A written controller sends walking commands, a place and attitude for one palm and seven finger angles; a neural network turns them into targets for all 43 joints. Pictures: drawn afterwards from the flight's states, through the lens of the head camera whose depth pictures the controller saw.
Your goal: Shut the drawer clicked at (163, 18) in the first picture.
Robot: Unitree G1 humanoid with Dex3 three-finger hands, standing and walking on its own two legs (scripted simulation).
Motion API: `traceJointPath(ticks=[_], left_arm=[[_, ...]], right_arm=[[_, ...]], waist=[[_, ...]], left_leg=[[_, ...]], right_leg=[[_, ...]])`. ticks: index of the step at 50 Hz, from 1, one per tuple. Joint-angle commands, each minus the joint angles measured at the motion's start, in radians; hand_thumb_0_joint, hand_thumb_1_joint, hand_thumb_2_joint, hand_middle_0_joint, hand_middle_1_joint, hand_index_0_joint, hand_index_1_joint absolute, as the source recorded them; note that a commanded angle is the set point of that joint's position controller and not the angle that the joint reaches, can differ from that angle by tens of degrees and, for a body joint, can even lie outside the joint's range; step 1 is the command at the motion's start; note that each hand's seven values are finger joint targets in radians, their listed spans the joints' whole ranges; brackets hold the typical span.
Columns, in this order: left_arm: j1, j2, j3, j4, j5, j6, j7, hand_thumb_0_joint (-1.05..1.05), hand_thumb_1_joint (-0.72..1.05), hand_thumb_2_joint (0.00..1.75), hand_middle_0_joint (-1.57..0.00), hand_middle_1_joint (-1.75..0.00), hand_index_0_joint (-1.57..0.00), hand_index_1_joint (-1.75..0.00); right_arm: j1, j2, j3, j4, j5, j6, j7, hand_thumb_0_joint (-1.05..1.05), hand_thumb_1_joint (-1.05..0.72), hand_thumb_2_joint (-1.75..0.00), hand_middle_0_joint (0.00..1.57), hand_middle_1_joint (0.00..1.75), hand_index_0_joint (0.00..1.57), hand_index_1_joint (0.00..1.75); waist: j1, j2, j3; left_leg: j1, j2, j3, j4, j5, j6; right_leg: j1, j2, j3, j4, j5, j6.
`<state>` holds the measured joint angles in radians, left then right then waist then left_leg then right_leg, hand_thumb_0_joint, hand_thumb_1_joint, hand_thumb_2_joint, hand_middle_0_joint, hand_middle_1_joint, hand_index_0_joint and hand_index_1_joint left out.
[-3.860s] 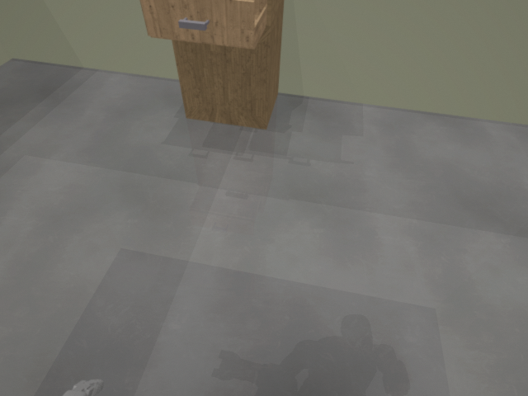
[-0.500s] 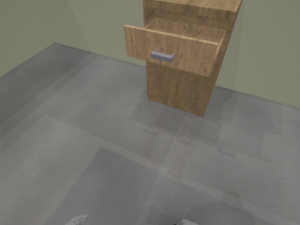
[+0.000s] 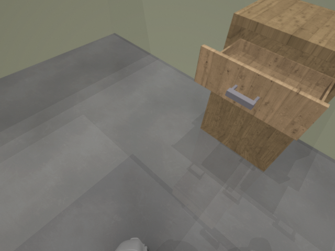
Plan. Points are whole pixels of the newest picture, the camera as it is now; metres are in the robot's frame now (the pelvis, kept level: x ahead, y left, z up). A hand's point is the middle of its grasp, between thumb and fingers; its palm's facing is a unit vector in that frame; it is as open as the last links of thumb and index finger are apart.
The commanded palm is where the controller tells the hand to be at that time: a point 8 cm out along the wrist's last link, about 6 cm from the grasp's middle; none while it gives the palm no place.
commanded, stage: turn to face it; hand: left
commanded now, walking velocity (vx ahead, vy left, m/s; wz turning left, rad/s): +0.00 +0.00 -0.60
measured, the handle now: (243, 95) +0.68 -0.22 -0.04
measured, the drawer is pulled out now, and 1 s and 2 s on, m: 0.28 0.28 0.28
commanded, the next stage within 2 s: take the last steps up to it in 1.08 s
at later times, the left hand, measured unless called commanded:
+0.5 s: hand (113, 221) +0.21 +0.17 -0.16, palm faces -0.18 -0.95 -0.27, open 7.4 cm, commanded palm none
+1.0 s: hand (115, 199) +0.27 +0.18 -0.16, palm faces -0.42 -0.88 -0.22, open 7.4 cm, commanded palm none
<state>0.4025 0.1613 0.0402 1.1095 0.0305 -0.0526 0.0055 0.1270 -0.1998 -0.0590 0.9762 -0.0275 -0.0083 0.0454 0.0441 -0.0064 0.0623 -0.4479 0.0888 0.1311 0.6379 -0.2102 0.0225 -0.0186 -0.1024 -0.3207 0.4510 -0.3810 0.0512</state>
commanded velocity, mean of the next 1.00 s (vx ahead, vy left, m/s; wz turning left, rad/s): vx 0.00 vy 0.00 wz -0.51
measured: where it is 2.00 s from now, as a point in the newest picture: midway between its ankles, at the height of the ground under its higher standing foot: outside the picture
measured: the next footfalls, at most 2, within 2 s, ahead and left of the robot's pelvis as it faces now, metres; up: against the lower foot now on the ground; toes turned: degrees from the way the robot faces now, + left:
left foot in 0.02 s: +0.14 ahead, +0.11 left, +0.00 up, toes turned +8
right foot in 0.46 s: +0.13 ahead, -0.12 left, +0.00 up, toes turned -21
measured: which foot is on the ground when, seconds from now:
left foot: up 0.00-0.00, down 0.02-0.46, up 0.48-0.86, down 0.88-1.00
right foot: down 0.00-0.02, up 0.04-0.44, down 0.46-0.90, up 0.92-1.00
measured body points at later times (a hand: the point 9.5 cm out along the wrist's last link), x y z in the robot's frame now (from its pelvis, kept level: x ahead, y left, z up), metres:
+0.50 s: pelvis +0.08 -0.01 -0.01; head +0.10 -0.04 +0.44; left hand +0.22 +0.22 -0.14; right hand +0.09 -0.26 -0.17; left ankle +0.10 +0.11 -0.71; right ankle +0.09 -0.10 -0.73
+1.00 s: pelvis +0.09 +0.04 +0.01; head +0.13 +0.05 +0.45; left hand +0.30 +0.23 -0.14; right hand +0.04 -0.21 -0.12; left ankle +0.15 +0.13 -0.73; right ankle +0.05 -0.08 -0.67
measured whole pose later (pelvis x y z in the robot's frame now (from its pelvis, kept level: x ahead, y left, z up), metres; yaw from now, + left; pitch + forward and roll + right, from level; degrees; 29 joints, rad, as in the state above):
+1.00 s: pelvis +0.09 +0.04 +0.01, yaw -28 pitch +0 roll -1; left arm 0.16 0.26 0.09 0.92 0.02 0.08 -0.02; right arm 0.22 -0.19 -0.02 0.91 -0.02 0.02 -0.03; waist 0.00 -0.05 0.06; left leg -0.25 0.06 0.10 0.53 -0.28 0.01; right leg -0.48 0.04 0.04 0.99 -0.43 0.03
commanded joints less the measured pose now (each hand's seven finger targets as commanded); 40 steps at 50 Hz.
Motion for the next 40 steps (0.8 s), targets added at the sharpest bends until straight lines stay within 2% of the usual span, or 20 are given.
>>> traceJointPath(ticks=[1,2,3,4,6,8,11,15,17,19,21,22,23,24,25,26,27,29,37,40], left_arm=[[0.068,0.074,0.010,-0.085,-0.026,-0.010,0.002,0.00,0.90,0.90,-0.20,-0.30,-0.20,-0.30],[0.021,0.090,0.001,-0.101,-0.018,-0.006,0.013,0.00,0.90,0.90,-0.20,-0.30,-0.20,-0.30],[-0.008,0.067,0.000,-0.087,-0.022,-0.003,0.020,0.00,0.90,0.90,-0.20,-0.30,-0.20,-0.30],[-0.044,0.066,0.001,-0.077,-0.019,0.002,0.019,0.00,0.90,0.90,-0.20,-0.30,-0.20,-0.30],[-0.020,0.045,0.000,-0.047,-0.017,0.026,0.015,0.00,0.90,0.90,-0.20,-0.30,-0.20,-0.30],[0.016,0.035,0.007,-0.043,-0.017,0.051,0.010,0.00,0.90,0.90,-0.20,-0.30,-0.20,-0.30],[-0.020,0.033,0.024,-0.076,-0.012,0.083,0.004,0.00,0.90,0.90,-0.20,-0.30,-0.20,-0.30],[-0.106,0.042,0.042,-0.149,-0.007,0.094,-0.007,0.00,0.90,0.90,-0.20,-0.30,-0.20,-0.30],[-0.143,0.052,0.045,-0.177,-0.004,0.088,-0.011,0.00,0.90,0.90,-0.20,-0.30,-0.20,-0.30],[-0.141,0.060,0.048,-0.195,-0.005,0.084,-0.013,0.00,0.90,0.90,-0.20,-0.30,-0.20,-0.30],[-0.106,0.087,0.055,-0.198,-0.003,0.075,-0.013,0.00,0.90,0.90,-0.20,-0.30,-0.20,-0.30],[-0.070,0.153,0.063,-0.193,0.004,0.059,-0.009,0.00,0.90,0.90,-0.20,-0.30,-0.20,-0.30],[-0.027,0.274,0.085,-0.191,0.007,0.046,0.002,0.00,0.90,0.90,-0.20,-0.30,-0.20,-0.30],[0.019,0.284,0.086,-0.186,-0.015,0.050,0.013,0.00,0.90,0.90,-0.20,-0.30,-0.20,-0.30],[-0.036,0.282,0.090,-0.192,-0.013,0.056,0.018,0.00,0.90,0.90,-0.20,-0.30,-0.20,-0.30],[-0.102,0.253,0.083,-0.213,-0.014,0.061,0.020,0.00,0.90,0.90,-0.20,-0.30,-0.20,-0.30],[-0.171,0.231,0.080,-0.237,-0.014,0.067,0.023,0.00,0.90,0.90,-0.20,-0.30,-0.20,-0.30],[-0.228,0.226,0.072,-0.258,-0.012,0.065,0.016,0.00,0.90,0.90,-0.20,-0.30,-0.20,-0.30],[-0.206,0.262,0.081,-0.251,-0.006,0.076,0.002,0.00,0.90,0.90,-0.20,-0.30,-0.20,-0.30],[-0.237,0.272,0.084,-0.261,-0.007,0.084,0.000,0.00,0.90,0.90,-0.20,-0.30,-0.20,-0.30]], right_arm=[[0.347,-0.248,-0.045,0.026,-0.003,-0.040,-0.045,0.00,-0.90,-0.90,0.20,0.30,0.20,0.30],[0.354,-0.244,-0.034,0.030,0.010,-0.033,-0.057,0.00,-0.90,-0.90,0.20,0.30,0.20,0.30],[0.287,-0.218,-0.027,0.022,0.009,-0.043,-0.070,0.00,-0.90,-0.90,0.20,0.30,0.20,0.30],[0.224,-0.172,-0.016,0.009,0.008,-0.047,-0.072,0.00,-0.90,-0.90,0.20,0.30,0.20,0.30],[0.127,-0.098,0.013,0.000,0.007,-0.055,-0.073,0.00,-0.90,-0.90,0.20,0.30,0.20,0.30],[0.086,-0.095,0.018,0.001,0.009,-0.055,-0.076,0.00,-0.90,-0.90,0.20,0.30,0.20,0.30],[0.059,-0.102,0.001,-0.007,0.007,-0.034,-0.077,0.00,-0.90,-0.90,0.20,0.30,0.20,0.30],[0.051,-0.123,-0.019,-0.026,0.001,-0.018,-0.075,0.00,-0.90,-0.90,0.20,0.30,0.20,0.30],[0.059,-0.138,-0.028,-0.027,-0.001,-0.011,-0.073,0.00,-0.90,-0.90,0.20,0.30,0.20,0.30],[0.050,-0.159,-0.037,-0.031,-0.001,-0.003,-0.071,0.00,-0.90,-0.90,0.20,0.30,0.20,0.30],[0.048,-0.162,-0.042,-0.041,0.003,0.005,-0.066,0.00,-0.90,-0.90,0.20,0.30,0.20,0.30],[0.063,-0.130,-0.038,-0.050,0.007,0.007,-0.061,0.00,-0.90,-0.90,0.20,0.30,0.20,0.30],[0.052,-0.056,-0.017,-0.095,0.011,0.007,-0.056,0.00,-0.90,-0.90,0.20,0.30,0.20,0.30],[0.010,-0.084,-0.013,-0.116,0.017,0.023,-0.072,0.00,-0.90,-0.90,0.20,0.30,0.20,0.30],[-0.017,-0.083,-0.015,-0.117,0.020,0.028,-0.074,0.00,-0.90,-0.90,0.20,0.30,0.20,0.30],[-0.017,-0.099,-0.018,-0.114,0.018,0.031,-0.074,0.00,-0.90,-0.90,0.20,0.30,0.20,0.30],[0.003,-0.100,-0.020,-0.100,0.015,0.033,-0.070,0.00,-0.90,-0.90,0.20,0.30,0.20,0.30],[0.048,-0.091,-0.016,-0.086,0.009,0.041,-0.065,0.00,-0.90,-0.90,0.20,0.30,0.20,0.30],[0.037,-0.104,-0.013,-0.114,0.015,0.034,-0.068,0.00,-0.90,-0.90,0.20,0.30,0.20,0.30],[0.077,-0.103,-0.009,-0.112,0.022,0.026,-0.075,0.00,-0.90,-0.90,0.20,0.30,0.20,0.30]], waist=[[-0.138,0.366,-0.255],[-0.144,0.221,-0.283],[-0.125,0.176,-0.264],[-0.112,0.125,-0.174],[-0.055,0.082,-0.080],[-0.024,0.133,-0.090],[-0.023,0.122,-0.049],[-0.040,0.134,-0.023],[-0.050,0.136,-0.033],[-0.042,0.140,-0.062],[-0.016,0.099,-0.079],[0.004,-0.042,-0.097],[0.025,-0.329,-0.115],[0.052,-0.260,-0.164],[0.034,-0.246,-0.140],[0.012,-0.179,-0.111],[-0.014,-0.084,-0.110],[-0.044,-0.088,-0.103],[-0.014,-0.125,-0.120],[-0.030,-0.147,-0.133]], left_leg=[[0.671,0.336,-0.470,-0.241,0.498,0.164],[0.644,0.375,-0.442,-0.252,0.540,0.196],[0.588,0.377,-0.388,-0.253,0.578,0.192],[0.478,0.351,-0.304,-0.268,0.595,0.178],[0.304,0.284,-0.145,-0.312,0.592,0.129],[0.239,0.258,-0.058,-0.328,0.563,0.114],[0.193,0.271,-0.030,-0.360,0.349,0.128],[0.199,0.295,-0.011,-0.353,0.217,0.123],[0.238,0.301,-0.007,-0.311,0.235,0.117],[0.280,0.307,0.013,-0.247,0.227,0.096],[0.245,0.274,0.067,-0.115,0.191,0.039],[0.142,0.206,0.126,0.083,0.105,-0.026],[-0.138,0.052,0.137,0.340,-0.380,-0.092],[-0.127,0.027,-0.042,0.451,-0.452,-0.097],[-0.164,0.027,-0.086,0.530,-0.412,-0.097],[-0.178,0.037,-0.120,0.559,-0.336,-0.099],[-0.141,0.054,-0.117,0.535,-0.263,-0.105],[-0.076,0.038,-0.098,0.472,-0.205,-0.115],[-0.004,-0.019,-0.092,0.207,-0.223,-0.110],[0.090,-0.046,-0.086,0.065,-0.211,-0.093]], right_leg=[[-0.505,0.030,0.085,0.643,-0.221,-0.009],[-0.522,0.017,0.207,0.768,-0.262,-0.035],[-0.563,0.004,0.255,0.829,-0.197,-0.036],[-0.563,-0.023,0.283,0.834,-0.137,-0.033],[-0.473,-0.039,0.306,0.742,-0.054,-0.025],[-0.389,-0.025,0.289,0.644,-0.033,-0.020],[-0.400,-0.007,0.263,0.562,-0.004,-0.014],[-0.398,0.000,0.244,0.435,0.027,-0.010],[-0.384,0.017,0.224,0.360,0.023,-0.015],[-0.341,0.036,0.205,0.277,0.035,-0.020],[-0.228,0.054,0.190,0.112,0.171,-0.033],[-0.101,-0.035,0.317,-0.009,0.387,-0.071],[0.043,-0.297,0.681,-0.078,0.781,-0.203],[-0.007,-0.332,0.698,-0.102,0.849,-0.290],[-0.028,-0.293,0.698,-0.108,0.733,-0.305],[-0.063,-0.255,0.653,-0.116,0.608,-0.295],[-0.103,-0.212,0.578,-0.109,0.534,-0.274],[-0.177,-0.159,0.517,-0.124,0.462,-0.238],[-0.139,-0.117,0.608,-0.116,0.390,-0.249],[-0.169,-0.104,0.644,-0.094,0.412,-0.237]])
